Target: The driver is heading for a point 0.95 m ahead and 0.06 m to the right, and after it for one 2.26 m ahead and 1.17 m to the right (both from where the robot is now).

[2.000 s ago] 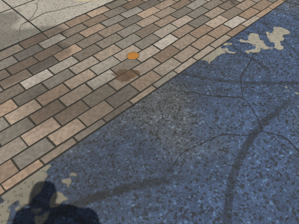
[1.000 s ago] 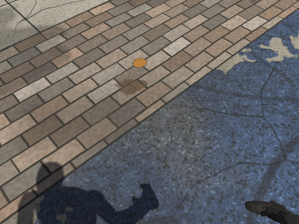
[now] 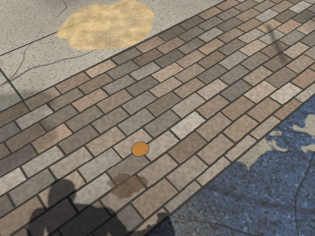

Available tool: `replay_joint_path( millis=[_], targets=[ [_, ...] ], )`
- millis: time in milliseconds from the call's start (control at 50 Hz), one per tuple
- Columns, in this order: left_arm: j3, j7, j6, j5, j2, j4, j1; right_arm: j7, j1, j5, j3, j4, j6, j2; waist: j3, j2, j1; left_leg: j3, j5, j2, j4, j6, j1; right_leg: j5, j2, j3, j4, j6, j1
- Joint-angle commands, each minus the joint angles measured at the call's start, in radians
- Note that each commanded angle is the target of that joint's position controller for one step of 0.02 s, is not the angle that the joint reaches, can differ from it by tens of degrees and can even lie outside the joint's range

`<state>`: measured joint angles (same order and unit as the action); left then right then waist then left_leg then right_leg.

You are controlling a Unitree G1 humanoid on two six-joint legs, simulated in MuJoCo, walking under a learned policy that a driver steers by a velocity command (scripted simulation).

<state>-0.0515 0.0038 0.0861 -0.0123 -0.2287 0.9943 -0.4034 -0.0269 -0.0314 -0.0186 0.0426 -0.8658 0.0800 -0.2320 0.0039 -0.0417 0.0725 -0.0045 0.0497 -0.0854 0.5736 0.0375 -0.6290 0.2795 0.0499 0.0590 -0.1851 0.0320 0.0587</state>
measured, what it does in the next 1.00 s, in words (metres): walks ahead: left foot, then right foot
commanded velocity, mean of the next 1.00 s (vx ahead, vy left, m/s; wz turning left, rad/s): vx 0.50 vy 0.00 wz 0.00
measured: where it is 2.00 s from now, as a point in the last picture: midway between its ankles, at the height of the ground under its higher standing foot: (171, 141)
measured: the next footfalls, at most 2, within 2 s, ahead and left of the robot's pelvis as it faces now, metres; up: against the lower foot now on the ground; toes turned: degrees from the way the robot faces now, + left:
left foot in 0.10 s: +0.24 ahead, +0.13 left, +0.00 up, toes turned +2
right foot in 0.66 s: +0.54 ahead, -0.10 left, +0.00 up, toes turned -3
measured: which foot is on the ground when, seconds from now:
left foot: up 0.00-0.08, down 0.10-0.66, up 0.68-1.00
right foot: down 0.00-0.10, up 0.12-0.64, down 0.66-1.00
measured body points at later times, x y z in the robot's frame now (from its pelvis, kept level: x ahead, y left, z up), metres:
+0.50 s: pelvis +0.27 +0.05 +0.01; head +0.28 +0.05 +0.46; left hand +0.45 +0.29 -0.10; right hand +0.25 -0.22 -0.13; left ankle +0.20 +0.13 -0.74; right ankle +0.46 -0.13 -0.68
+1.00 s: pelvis +0.54 -0.02 +0.01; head +0.55 -0.03 +0.46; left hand +0.54 +0.24 -0.13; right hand +0.69 -0.28 -0.11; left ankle +0.69 +0.17 -0.67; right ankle +0.50 -0.10 -0.74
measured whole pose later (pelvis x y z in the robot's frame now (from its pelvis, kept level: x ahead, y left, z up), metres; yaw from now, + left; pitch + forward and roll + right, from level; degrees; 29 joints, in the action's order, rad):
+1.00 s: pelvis +0.54 -0.02 +0.01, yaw +0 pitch +1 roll -1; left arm -0.06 -0.01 0.09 0.00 -0.22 0.98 -0.35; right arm 0.01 -0.10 -0.01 0.08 -0.91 0.07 -0.27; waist 0.00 -0.04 0.05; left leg -0.05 -0.03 -0.14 0.82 0.01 -0.69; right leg 0.16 0.07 0.06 -0.21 0.07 -0.07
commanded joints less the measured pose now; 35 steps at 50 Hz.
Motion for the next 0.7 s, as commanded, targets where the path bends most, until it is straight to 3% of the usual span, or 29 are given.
replay_joint_path(
  millis=[20,60,80,100,120,140,160,180,200,220,260,320,440,560,620,640,660,680,700],
  targets=[
    [-0.041,0.011,-0.006,-0.007,-0.172,-0.015,-0.031,-0.017,0.113,-0.005,0.015,0.094,0.026,-0.082,0.084,0.117,-0.023,0.004,-0.084,0.009,-0.052,0.031,-0.043,-0.404,-0.325,-0.130,-0.022,0.142,0.040],
    [-0.045,0.012,-0.014,-0.006,-0.187,-0.023,0.010,-0.015,-0.010,-0.003,0.037,0.065,0.031,-0.125,0.004,0.140,-0.099,0.055,-0.126,0.067,-0.074,0.062,0.169,-0.686,-0.302,-0.101,-0.163,0.117,0.030],
    [-0.037,0.011,-0.019,-0.002,-0.167,-0.029,0.023,-0.009,-0.177,-0.001,0.062,0.010,0.030,-0.169,-0.094,0.123,-0.174,0.071,-0.108,0.092,-0.078,0.090,0.396,-0.767,-0.246,-0.061,-0.354,0.090,-0.033],
    [-0.021,0.011,-0.019,0.014,-0.136,-0.053,0.015,0.001,-0.366,0.011,0.085,-0.030,0.028,-0.247,-0.243,0.011,-0.231,-0.135,-0.087,-0.087,-0.056,0.155,0.718,-0.504,-0.182,-0.016,-0.676,0.052,-0.255],
    [0.021,-0.003,0.006,0.012,0.013,-0.056,-0.112,-0.003,-0.428,0.018,0.095,-0.052,0.024,-0.313,-0.371,-0.262,-0.157,-0.625,-0.258,-0.310,-0.181,0.321,1.042,0.205,0.013,-0.050,-1.023,-0.010,-0.656],
    [0.000,-0.007,0.032,-0.014,-0.086,-0.044,-0.056,-0.005,-0.414,0.009,0.069,-0.048,0.025,-0.218,-0.361,-0.175,-0.190,-0.712,-0.363,-0.297,-0.264,0.298,1.022,0.295,-0.024,-0.190,-1.154,0.008,-0.770],
    [-0.015,-0.010,0.045,-0.036,-0.145,-0.077,0.042,-0.002,-0.322,0.006,0.056,-0.031,0.029,-0.174,-0.213,-0.126,-0.175,-0.557,-0.327,-0.267,-0.276,0.247,0.891,0.217,-0.078,-0.170,-1.170,0.026,-0.838],
    [-0.017,-0.002,0.048,-0.032,-0.149,-0.090,0.099,-0.002,-0.233,0.009,0.045,-0.009,0.029,-0.146,-0.137,-0.033,-0.142,-0.433,-0.237,-0.231,-0.300,0.218,0.735,0.115,-0.135,-0.141,-1.124,0.029,-0.800],
    [-0.025,0.005,0.041,-0.015,-0.143,-0.094,0.128,-0.005,-0.179,0.018,0.037,-0.002,0.031,-0.117,-0.077,-0.003,-0.112,-0.345,-0.157,-0.193,-0.331,0.202,0.600,0.055,-0.167,-0.130,-1.059,0.025,-0.752],
    [-0.029,0.008,0.027,-0.009,-0.126,-0.090,0.105,-0.007,-0.161,0.028,0.029,-0.005,0.034,-0.094,-0.064,-0.024,-0.077,-0.286,-0.123,-0.164,-0.362,0.191,0.523,0.016,-0.193,-0.138,-1.018,0.026,-0.685],
    [-0.026,0.010,0.002,-0.007,-0.083,-0.083,0.074,-0.008,-0.183,0.026,0.030,-0.025,0.037,-0.099,-0.043,-0.035,-0.055,-0.226,-0.093,-0.144,-0.413,0.201,0.454,-0.010,-0.204,-0.128,-0.959,0.018,-0.641],
    [-0.032,0.015,-0.011,0.003,-0.088,-0.116,0.163,0.011,-0.230,0.024,0.040,-0.047,0.039,-0.143,0.007,-0.008,-0.062,-0.174,-0.044,-0.144,-0.457,0.211,0.452,-0.124,-0.215,-0.120,-0.832,-0.011,-0.730],
    [-0.023,-0.001,-0.001,0.002,-0.062,-0.170,0.359,0.031,-0.319,0.012,0.037,-0.079,0.024,-0.152,0.047,-0.015,-0.118,-0.073,-0.032,-0.102,-0.470,0.162,0.517,-0.385,-0.175,-0.080,-0.509,-0.024,-0.750],
    [-0.010,-0.035,0.013,-0.010,-0.065,-0.229,0.507,0.036,-0.405,0.003,0.044,-0.128,0.000,-0.166,0.093,-0.021,-0.158,-0.074,-0.001,-0.166,-0.398,0.156,0.687,-0.305,-0.141,-0.063,-0.355,0.000,-0.772],
    [-0.023,-0.045,0.022,-0.012,-0.105,-0.225,0.440,0.041,-0.372,0.000,0.054,-0.127,-0.011,-0.187,0.047,-0.051,-0.100,-0.069,0.218,-0.184,-0.297,0.129,0.726,-0.206,-0.100,-0.035,-0.315,0.042,-0.629],
    [-0.039,-0.043,0.023,-0.008,-0.132,-0.196,0.340,0.041,-0.344,-0.002,0.055,-0.121,-0.016,-0.190,-0.014,-0.056,-0.040,-0.040,0.384,-0.156,-0.185,0.111,0.709,-0.210,-0.064,-0.003,-0.294,0.063,-0.478],
    [-0.065,-0.036,0.023,-0.004,-0.183,-0.141,0.165,0.041,-0.332,0.002,0.045,-0.112,-0.019,-0.165,-0.122,-0.034,0.033,0.000,0.419,-0.100,0.015,0.081,0.622,-0.239,-0.063,-0.009,-0.303,0.097,-0.227],
    [-0.085,-0.024,0.019,0.009,-0.266,-0.106,-0.021,0.041,-0.347,0.024,0.028,-0.085,-0.016,-0.129,-0.279,0.114,0.078,0.051,0.080,-0.027,0.359,0.043,0.388,-0.257,-0.277,-0.263,-0.322,0.167,0.089],
    [-0.086,-0.034,0.017,0.011,-0.298,-0.088,-0.043,0.029,-0.467,0.013,-0.008,-0.091,0.009,0.004,-0.388,0.366,0.003,-0.017,-0.605,0.152,0.649,-0.003,0.019,-0.065,-0.461,-0.734,-0.175,0.314,0.361]
  ],
)
Keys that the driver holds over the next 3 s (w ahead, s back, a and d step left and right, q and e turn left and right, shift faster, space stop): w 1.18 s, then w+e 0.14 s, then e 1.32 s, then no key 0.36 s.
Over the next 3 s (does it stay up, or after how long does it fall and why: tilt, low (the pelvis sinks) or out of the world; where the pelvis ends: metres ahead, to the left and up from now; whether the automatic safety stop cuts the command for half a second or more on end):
stays up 0.91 0.01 0.00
